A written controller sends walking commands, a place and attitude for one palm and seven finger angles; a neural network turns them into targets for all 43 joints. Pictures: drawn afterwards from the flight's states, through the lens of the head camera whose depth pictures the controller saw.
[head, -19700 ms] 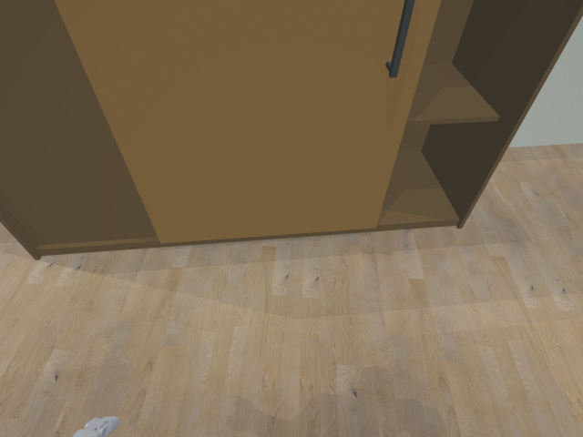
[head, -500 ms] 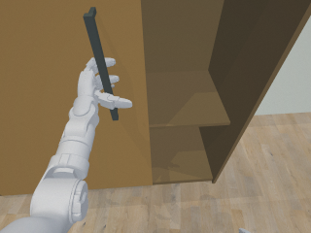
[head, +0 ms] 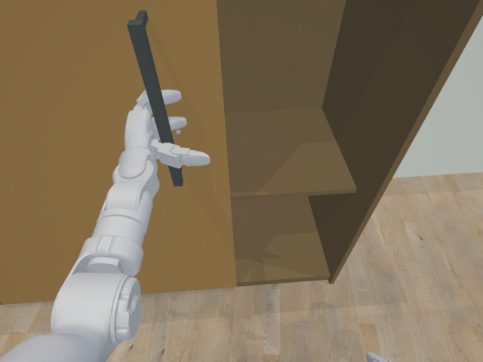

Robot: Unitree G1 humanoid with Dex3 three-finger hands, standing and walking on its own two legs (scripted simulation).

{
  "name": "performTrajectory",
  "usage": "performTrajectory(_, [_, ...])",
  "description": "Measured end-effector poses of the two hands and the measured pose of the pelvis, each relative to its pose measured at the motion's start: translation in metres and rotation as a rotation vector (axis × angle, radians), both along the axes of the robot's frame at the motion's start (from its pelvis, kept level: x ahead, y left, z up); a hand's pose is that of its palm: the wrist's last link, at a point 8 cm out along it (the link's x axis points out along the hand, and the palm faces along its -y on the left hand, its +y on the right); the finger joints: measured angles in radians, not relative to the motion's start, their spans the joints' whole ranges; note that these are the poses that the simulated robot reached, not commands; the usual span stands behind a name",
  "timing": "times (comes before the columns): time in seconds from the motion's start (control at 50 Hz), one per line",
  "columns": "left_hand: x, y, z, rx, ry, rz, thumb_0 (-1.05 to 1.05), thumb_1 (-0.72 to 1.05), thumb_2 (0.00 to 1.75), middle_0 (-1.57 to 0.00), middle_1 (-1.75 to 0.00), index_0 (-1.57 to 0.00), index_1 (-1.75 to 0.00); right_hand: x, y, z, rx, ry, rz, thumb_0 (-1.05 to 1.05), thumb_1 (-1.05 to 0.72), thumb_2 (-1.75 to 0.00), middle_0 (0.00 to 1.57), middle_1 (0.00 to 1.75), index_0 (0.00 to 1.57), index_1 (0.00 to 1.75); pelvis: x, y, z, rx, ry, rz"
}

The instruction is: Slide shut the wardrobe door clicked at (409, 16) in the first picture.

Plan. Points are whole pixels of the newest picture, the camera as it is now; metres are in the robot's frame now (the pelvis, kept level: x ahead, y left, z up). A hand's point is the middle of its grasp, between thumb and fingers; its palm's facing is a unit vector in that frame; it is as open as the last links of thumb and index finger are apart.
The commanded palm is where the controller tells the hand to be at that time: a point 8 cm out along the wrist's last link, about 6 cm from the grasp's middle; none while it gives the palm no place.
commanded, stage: slide the fingers in behind the handle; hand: left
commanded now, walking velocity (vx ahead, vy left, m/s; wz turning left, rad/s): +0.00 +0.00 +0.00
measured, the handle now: (163, 114) +0.49 +0.15 +0.17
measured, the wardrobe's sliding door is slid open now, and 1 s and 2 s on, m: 0.40 0.40 0.40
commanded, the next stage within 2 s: grip the handle and tug to test in 0.14 s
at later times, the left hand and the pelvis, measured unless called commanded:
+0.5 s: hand (173, 132) +0.44 +0.12 +0.17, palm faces +0.08 -1.00 +0.02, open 12.4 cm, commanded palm +0.41 +0.17 +0.16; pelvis +0.00 +0.01 +0.00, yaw +0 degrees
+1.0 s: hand (176, 134) +0.44 +0.12 +0.16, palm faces +0.08 -1.00 +0.00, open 5.1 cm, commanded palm +0.41 +0.16 +0.16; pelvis -0.01 +0.01 +0.00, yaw +0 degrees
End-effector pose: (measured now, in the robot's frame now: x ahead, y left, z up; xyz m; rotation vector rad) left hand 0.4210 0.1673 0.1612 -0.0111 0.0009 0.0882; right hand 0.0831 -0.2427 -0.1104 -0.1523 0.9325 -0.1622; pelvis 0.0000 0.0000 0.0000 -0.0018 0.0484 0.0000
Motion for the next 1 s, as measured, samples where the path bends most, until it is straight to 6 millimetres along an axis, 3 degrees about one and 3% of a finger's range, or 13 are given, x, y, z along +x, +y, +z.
performTrajectory(0.3, [-0.001,0.005,0.000,0.010,-0.009,-0.003,-0.01,-0.49,0.30,-0.30,-1.21,-0.30,-1.20,-0.004,0.003,0.002,-0.012,-0.003,-0.009,0.01,-0.91,-0.90,0.20,0.30,0.20,0.30,-0.003,0.005,0.000,-0.002,-0.004,-0.003])
performTrajectory(0.4, [-0.002,0.005,0.003,-0.008,-0.025,-0.009,-0.01,-0.41,0.33,-0.31,-1.22,-0.31,-1.21,-0.004,0.005,0.002,-0.009,-0.001,-0.009,0.01,-0.91,-0.90,0.20,0.30,0.20,0.30,-0.001,0.007,0.000,-0.002,-0.003,-0.007])
performTrajectory(0.72, [-0.011,0.012,0.003,-0.005,-0.031,0.000,0.00,0.22,0.61,-0.37,-1.31,-0.38,-1.30,0.005,0.010,0.005,-0.007,-0.033,0.005,0.01,-0.91,-0.90,0.20,0.30,0.20,0.30,-0.003,0.008,0.001,-0.003,-0.015,-0.005])
performTrajectory(0.9, [-0.011,0.004,0.002,0.004,0.002,-0.015,0.01,0.64,0.78,-0.42,-1.37,-0.42,-1.36,0.009,0.011,0.005,-0.004,-0.037,0.017,0.01,-0.91,-0.90,0.20,0.30,0.20,0.30,-0.005,0.008,0.000,-0.003,-0.017,0.005])
performTrajectory(1.0, [-0.007,0.002,0.001,0.007,-0.001,-0.003,0.01,0.78,0.85,-0.43,-1.39,-0.43,-1.38,0.006,0.010,0.003,-0.003,-0.027,0.020,0.01,-0.91,-0.90,0.20,0.30,0.20,0.30,-0.006,0.007,0.000,-0.001,-0.010,0.006])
